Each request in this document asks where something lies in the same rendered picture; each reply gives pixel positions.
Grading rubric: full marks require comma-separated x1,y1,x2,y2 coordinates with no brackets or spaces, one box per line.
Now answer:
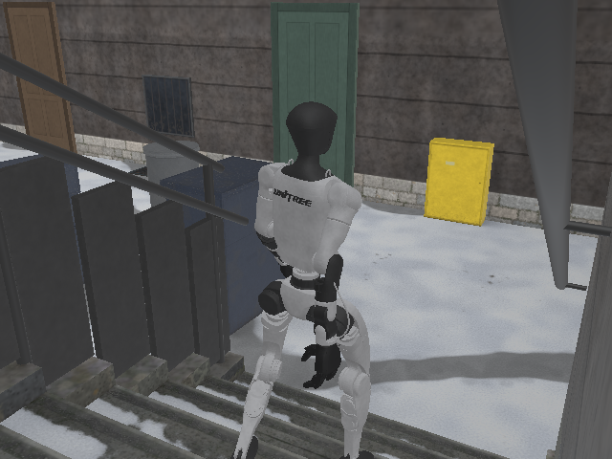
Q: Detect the stairs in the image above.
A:
0,371,510,459

